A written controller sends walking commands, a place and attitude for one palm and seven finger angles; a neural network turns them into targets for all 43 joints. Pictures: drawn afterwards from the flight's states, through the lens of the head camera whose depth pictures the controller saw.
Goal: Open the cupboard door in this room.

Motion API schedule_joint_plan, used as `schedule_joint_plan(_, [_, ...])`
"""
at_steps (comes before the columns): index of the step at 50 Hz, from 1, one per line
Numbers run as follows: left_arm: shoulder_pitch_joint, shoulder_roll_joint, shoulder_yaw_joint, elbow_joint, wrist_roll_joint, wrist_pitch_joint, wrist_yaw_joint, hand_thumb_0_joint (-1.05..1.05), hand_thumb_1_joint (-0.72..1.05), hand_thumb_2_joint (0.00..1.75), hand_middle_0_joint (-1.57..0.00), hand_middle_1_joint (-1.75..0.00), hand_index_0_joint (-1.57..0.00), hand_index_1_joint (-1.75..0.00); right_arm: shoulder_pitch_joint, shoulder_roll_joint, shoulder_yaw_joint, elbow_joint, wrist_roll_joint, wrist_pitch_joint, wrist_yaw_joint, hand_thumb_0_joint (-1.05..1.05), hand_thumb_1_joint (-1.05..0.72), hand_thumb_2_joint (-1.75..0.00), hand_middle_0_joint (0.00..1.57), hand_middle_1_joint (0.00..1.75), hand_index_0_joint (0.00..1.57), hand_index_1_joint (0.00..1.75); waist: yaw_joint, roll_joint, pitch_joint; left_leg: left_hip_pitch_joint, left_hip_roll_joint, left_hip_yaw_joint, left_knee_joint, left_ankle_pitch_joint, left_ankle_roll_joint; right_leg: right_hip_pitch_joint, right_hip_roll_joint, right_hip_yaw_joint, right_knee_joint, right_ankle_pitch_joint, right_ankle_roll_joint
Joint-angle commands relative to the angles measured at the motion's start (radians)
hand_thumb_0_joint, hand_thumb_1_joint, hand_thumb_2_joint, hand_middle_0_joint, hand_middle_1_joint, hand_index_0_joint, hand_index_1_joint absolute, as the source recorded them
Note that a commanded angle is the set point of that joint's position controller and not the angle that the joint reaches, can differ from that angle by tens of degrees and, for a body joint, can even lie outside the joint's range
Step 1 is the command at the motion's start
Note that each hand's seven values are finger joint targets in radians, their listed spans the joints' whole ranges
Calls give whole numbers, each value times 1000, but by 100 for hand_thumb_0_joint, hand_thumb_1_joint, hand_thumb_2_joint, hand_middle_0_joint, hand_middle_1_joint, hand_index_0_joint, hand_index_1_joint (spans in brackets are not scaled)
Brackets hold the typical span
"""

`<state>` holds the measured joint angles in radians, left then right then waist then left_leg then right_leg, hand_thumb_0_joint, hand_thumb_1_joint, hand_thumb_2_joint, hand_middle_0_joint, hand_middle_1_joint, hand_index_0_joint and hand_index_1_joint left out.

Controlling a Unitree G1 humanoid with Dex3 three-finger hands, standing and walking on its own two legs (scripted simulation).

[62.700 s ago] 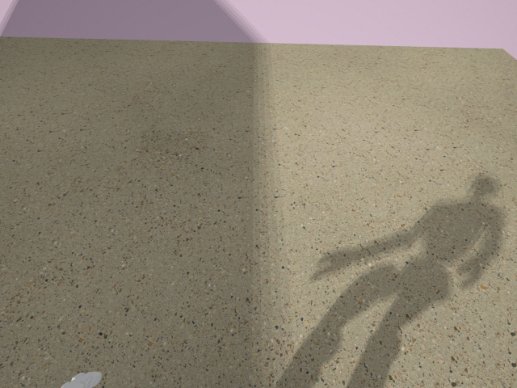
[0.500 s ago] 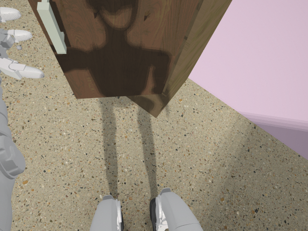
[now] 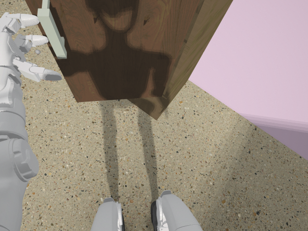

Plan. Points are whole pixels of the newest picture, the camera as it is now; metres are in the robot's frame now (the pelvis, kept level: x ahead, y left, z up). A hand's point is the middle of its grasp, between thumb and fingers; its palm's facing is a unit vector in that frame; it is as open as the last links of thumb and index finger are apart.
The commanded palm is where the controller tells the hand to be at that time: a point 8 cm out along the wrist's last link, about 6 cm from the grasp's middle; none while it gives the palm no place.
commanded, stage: slide the fingers in behind the handle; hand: left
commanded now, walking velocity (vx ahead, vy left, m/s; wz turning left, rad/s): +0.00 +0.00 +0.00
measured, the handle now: (54, 30) +0.59 +0.19 +0.07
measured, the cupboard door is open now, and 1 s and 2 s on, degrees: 44 44 45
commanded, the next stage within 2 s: close the thumb around the handle in 0.94 s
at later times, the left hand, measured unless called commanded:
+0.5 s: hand (54, 51) +0.53 +0.19 +0.06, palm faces +0.07 -1.00 -0.02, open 14.0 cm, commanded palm +0.51 +0.21 +0.06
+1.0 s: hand (59, 50) +0.53 +0.18 +0.07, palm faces +0.06 -1.00 -0.02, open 14.0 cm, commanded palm +0.51 +0.21 +0.06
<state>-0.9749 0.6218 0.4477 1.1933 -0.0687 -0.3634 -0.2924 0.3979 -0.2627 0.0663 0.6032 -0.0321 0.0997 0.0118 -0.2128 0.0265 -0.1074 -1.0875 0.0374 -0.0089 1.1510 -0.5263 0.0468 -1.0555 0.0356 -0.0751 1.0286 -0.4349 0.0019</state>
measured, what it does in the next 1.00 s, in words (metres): stands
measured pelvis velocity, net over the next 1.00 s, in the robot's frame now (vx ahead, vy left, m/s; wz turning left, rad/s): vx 0.00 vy -0.01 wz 0.01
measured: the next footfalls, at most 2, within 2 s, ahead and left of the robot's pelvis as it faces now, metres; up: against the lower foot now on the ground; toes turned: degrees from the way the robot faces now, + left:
none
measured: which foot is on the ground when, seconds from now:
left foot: down 0.00-1.00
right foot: down 0.00-1.00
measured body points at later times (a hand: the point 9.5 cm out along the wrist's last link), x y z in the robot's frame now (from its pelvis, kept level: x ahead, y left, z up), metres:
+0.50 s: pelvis +0.00 -0.01 +0.00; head +0.16 +0.02 +0.42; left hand +0.52 +0.24 +0.07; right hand -0.01 -0.27 -0.10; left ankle +0.00 +0.08 -0.65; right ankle +0.02 -0.13 -0.65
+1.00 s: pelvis +0.00 -0.01 +0.00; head +0.15 +0.02 +0.42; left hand +0.53 +0.23 +0.07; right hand -0.01 -0.27 -0.11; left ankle +0.00 +0.08 -0.65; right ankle +0.02 -0.13 -0.65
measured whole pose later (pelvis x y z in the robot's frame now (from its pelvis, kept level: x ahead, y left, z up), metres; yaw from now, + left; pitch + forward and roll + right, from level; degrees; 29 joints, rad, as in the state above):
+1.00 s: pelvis +0.00 -0.01 +0.00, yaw +0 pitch +26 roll -4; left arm -0.99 0.53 0.41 1.21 -0.04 -0.41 -0.18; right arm 0.39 -0.26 0.05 0.60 -0.04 0.09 0.02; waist -0.21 0.03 -0.11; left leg -1.08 0.03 0.00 1.15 -0.52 0.04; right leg -1.06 0.03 -0.07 1.05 -0.44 -0.01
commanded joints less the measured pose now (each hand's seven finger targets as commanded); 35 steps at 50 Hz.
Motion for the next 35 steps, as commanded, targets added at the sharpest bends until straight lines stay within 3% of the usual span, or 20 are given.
schedule_joint_plan(1, [-452,227,11,-240,-11,-83,24,0,-50,30,-30,-120,-30,-120,213,-203,-81,-15,-6,-12,-11,0,-90,-90,20,30,20,30,-9,231,-539,528,13,-100,-120,590,-45,137,26,12,-71,302,-27])
schedule_joint_plan(4, [-412,187,-6,-234,-4,-88,41,0,-50,30,-30,-120,-30,-120,212,-196,-83,-18,-7,-12,-4,0,-90,-90,20,30,20,30,1,221,-542,532,10,-95,-120,613,-47,157,28,13,-72,321,-28])
schedule_joint_plan(5, [-418,174,-8,-227,-8,-90,47,0,-50,30,-30,-120,-30,-120,215,-195,-83,-19,-9,-12,-3,0,-90,-90,20,30,20,30,-9,210,-527,530,12,-99,-117,625,-46,143,29,8,-69,324,-29])
schedule_joint_plan(6, [-416,203,13,-226,-5,-91,54,0,-50,30,-30,-120,-30,-120,214,-198,-83,-15,-9,-9,-3,0,-90,-90,20,30,20,30,-1,194,-534,516,12,-96,-117,612,-45,160,28,11,-68,327,-27])
schedule_joint_plan(9, [-401,199,12,-223,1,-87,67,0,-50,30,-30,-120,-30,-120,208,-194,-82,-27,-7,-8,-1,0,-90,-90,20,30,20,30,2,168,-521,469,4,-80,-125,568,-36,206,25,18,-73,340,-25])
schedule_joint_plan(10, [-418,199,12,-252,1,-99,71,0,-50,30,-30,-120,-30,-120,207,-192,-82,-30,-8,-9,-2,0,-90,-90,20,30,20,30,7,201,-539,488,4,-83,-121,588,-38,201,26,20,-65,347,-28])
schedule_joint_plan(12, [-418,135,-32,-259,3,-105,79,0,-50,30,-30,-120,-30,-120,205,-185,-87,-24,-8,-11,4,0,-90,-90,20,30,20,30,-1,213,-543,529,7,-85,-119,613,-45,171,26,17,-71,342,-25])
schedule_joint_plan(15, [-428,120,-34,-235,-4,-106,89,0,-50,30,-30,-120,-30,-120,209,-188,-86,-20,-10,-13,3,0,-90,-90,20,30,20,30,-11,175,-515,494,4,-84,-122,577,-37,179,27,16,-73,336,-27])
schedule_joint_plan(17, [-428,145,-16,-211,3,-104,97,0,-50,30,-30,-120,-30,-120,208,-190,-87,-15,-8,-13,1,0,-90,-90,20,30,20,30,-10,148,-514,459,0,-78,-125,528,-33,202,25,22,-75,326,-23])
schedule_joint_plan(19, [-454,93,-64,-213,11,-106,101,0,-50,30,-30,-120,-30,-120,202,-182,-85,-13,-10,-18,5,0,-90,-90,20,30,20,30,-20,182,-502,458,-5,-73,-126,499,-32,188,23,25,-80,312,-24])
schedule_joint_plan(21, [-445,107,-48,-218,10,-115,104,0,-50,30,-30,-120,-30,-120,210,-186,-89,-10,-12,-19,4,0,-90,-90,20,30,20,30,-16,167,-531,480,-3,-77,-122,535,-32,197,23,24,-77,334,-25])
schedule_joint_plan(25, [-475,40,-96,-222,-2,-120,103,0,-50,30,-30,-120,-30,-120,209,-183,-90,-4,-13,-23,6,0,-90,-90,20,30,20,30,-28,185,-518,499,-4,-81,-123,532,-34,169,23,19,-78,320,-28])
schedule_joint_plan(26, [-485,36,-97,-239,-5,-123,104,0,-50,30,-30,-120,-30,-120,209,-184,-93,0,-15,-25,8,0,-90,-90,20,30,20,30,-27,190,-548,509,-4,-83,-120,536,-35,173,22,21,-79,324,-26])
schedule_joint_plan(28, [-458,48,-87,-207,-3,-118,106,0,-50,30,-30,-120,-30,-120,210,-186,-93,6,-13,-23,7,0,-90,-90,20,30,20,30,-25,149,-524,480,-5,-81,-124,519,-33,193,23,21,-82,326,-26])
schedule_joint_plan(31, [-478,60,-85,-210,7,-121,113,0,-50,30,-30,-120,-30,-120,207,-185,-91,7,-14,-24,7,0,-90,-90,20,30,20,30,-26,171,-522,470,-9,-76,-121,501,-29,190,20,27,-82,323,-26])
schedule_joint_plan(32, [-454,67,-78,-200,11,-121,114,0,-50,30,-30,-120,-30,-120,207,-184,-91,4,-13,-24,7,0,-90,-90,20,30,20,30,-14,174,-516,465,-10,-75,-124,503,-31,197,19,26,-80,323,-28])
schedule_joint_plan(33, [-442,45,-90,-188,8,-116,115,0,-50,30,-30,-120,-30,-120,205,-182,-90,1,-13,-24,8,0,-90,-90,20,30,20,30,-21,151,-504,453,-11,-72,-126,494,-27,205,20,27,-84,326,-26])
schedule_joint_plan(35, [-441,92,-49,-181,6,-116,120,0,-50,30,-30,-120,-30,-120,203,-186,-87,-6,-12,-24,5,0,-90,-90,20,30,20,30,-12,140,-500,417,-15,-66,-122,470,-21,222,20,32,-80,324,-28])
